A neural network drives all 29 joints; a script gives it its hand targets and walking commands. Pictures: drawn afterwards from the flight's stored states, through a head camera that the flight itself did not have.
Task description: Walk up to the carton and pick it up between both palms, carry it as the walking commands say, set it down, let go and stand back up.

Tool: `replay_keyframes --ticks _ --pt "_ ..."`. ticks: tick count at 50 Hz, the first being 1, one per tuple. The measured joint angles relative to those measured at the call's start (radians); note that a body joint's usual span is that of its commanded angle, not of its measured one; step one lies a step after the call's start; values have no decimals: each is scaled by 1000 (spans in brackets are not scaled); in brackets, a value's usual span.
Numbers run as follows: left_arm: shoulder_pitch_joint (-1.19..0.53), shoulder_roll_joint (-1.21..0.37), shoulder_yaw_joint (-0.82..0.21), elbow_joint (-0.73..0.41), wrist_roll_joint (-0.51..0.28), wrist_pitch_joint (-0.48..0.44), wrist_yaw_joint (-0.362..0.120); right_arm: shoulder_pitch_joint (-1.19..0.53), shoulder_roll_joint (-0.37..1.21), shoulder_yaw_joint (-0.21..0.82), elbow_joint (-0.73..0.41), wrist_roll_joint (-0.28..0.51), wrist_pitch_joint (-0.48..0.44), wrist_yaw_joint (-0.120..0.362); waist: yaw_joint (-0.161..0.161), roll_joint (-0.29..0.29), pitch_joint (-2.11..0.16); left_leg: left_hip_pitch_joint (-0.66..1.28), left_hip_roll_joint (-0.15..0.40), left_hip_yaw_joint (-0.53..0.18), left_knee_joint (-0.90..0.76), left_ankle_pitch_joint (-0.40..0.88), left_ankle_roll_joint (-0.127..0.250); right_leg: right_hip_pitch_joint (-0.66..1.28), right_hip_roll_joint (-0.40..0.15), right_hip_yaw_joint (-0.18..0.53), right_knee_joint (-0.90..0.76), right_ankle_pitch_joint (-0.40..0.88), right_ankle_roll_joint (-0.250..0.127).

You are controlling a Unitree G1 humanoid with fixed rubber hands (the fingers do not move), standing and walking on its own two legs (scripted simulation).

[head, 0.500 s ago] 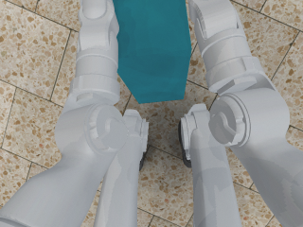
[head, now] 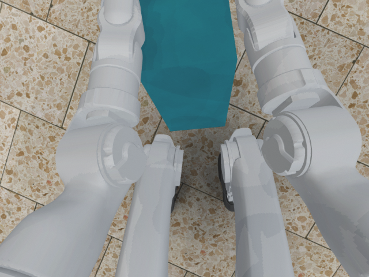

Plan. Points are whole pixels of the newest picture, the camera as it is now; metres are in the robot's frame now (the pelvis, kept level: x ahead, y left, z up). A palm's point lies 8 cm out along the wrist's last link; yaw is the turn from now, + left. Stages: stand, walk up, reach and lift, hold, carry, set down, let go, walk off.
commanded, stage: set down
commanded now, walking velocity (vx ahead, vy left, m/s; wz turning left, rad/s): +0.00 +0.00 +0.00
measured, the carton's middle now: (189, 57) +0.48 +0.00 -0.26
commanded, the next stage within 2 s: let go in 1.70 s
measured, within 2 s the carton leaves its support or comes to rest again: rests again in 1.54 s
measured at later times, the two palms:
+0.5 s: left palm out of the picture +0.57 +0.07 -0.09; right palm out of the picture +0.57 -0.10 -0.10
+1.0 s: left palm (91, 7) +0.54 +0.13 -0.09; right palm (318, 13) +0.51 -0.22 -0.15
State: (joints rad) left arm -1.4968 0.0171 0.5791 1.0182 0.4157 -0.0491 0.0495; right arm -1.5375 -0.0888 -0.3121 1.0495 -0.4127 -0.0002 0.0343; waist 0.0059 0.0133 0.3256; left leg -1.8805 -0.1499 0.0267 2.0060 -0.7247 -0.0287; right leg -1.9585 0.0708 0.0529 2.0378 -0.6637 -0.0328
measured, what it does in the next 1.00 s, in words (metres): stands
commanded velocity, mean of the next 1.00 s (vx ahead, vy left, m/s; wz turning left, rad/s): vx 0.00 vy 0.00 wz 0.00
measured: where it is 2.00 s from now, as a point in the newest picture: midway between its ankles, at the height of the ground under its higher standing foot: (198, 192)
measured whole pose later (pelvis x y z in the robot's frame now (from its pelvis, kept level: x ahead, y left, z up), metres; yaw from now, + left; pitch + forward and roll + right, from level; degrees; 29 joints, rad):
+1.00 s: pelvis -0.01 +0.00 +0.01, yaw +0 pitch +30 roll +6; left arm -1.34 0.10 0.42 0.75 0.03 0.13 0.15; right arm -1.27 -0.40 -0.15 0.87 0.01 0.21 -0.04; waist 0.02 0.01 0.40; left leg -1.84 -0.15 0.03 2.00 -0.67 -0.03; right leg -1.91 0.08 0.05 2.02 -0.64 -0.03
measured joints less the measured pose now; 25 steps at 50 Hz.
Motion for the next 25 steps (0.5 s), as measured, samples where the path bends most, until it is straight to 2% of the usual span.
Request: replay_keyframes --ticks 25 --pt "0 26 -57 55 -75 -3 9 7 -30 42 48 82 -24 -1 4 -4 -15 -1 -1 0 6 -1 -2 -3 1 0 9 -2 1"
